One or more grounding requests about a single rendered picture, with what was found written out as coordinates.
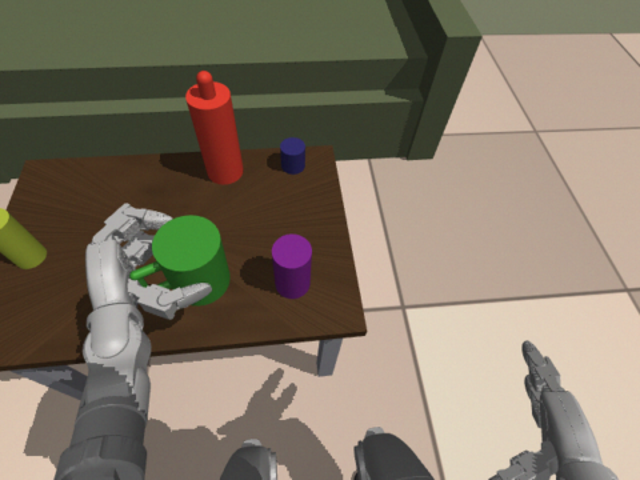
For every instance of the left robot arm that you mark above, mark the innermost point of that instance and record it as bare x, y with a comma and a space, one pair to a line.
108, 436

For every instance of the right robot hand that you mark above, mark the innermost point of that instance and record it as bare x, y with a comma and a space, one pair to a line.
566, 434

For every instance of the right robot arm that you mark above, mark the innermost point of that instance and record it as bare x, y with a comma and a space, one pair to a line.
585, 470

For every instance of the sofa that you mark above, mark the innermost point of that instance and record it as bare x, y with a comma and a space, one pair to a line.
90, 78

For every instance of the coffee table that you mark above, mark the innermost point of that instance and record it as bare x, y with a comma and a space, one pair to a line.
64, 202

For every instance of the left robot hand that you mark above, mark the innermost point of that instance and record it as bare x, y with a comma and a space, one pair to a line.
108, 265

